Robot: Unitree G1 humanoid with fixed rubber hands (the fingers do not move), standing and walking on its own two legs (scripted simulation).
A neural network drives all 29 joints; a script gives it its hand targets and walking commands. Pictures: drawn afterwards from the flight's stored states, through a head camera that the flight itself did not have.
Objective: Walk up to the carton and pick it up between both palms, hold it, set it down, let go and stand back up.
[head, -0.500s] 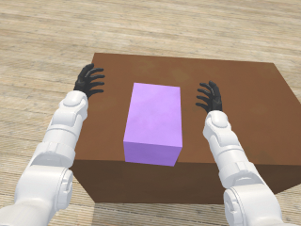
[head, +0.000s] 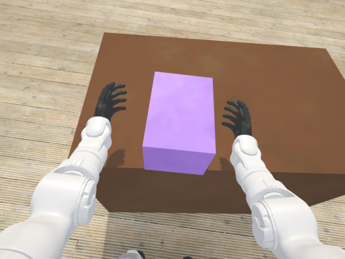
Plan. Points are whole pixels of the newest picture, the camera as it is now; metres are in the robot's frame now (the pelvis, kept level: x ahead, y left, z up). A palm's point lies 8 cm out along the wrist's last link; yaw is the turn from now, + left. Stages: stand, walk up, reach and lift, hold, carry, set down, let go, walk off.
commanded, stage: reach and lift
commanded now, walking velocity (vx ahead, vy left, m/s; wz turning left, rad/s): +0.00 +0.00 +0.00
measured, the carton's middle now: (178, 123) +0.45 +0.00 -0.03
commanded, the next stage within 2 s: none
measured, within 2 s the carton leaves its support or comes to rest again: leaves its support in 2.00 s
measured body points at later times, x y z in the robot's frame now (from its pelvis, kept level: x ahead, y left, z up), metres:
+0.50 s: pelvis +0.01 +0.00 +0.00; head +0.10 +0.03 +0.44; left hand +0.44 +0.15 +0.02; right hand +0.43 -0.11 +0.02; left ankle +0.02 +0.11 -0.72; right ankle +0.00 -0.13 -0.72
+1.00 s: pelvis +0.02 +0.01 +0.01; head +0.09 +0.04 +0.46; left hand +0.43 +0.16 +0.02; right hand +0.41 -0.10 +0.02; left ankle +0.02 +0.11 -0.72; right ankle +0.01 -0.13 -0.72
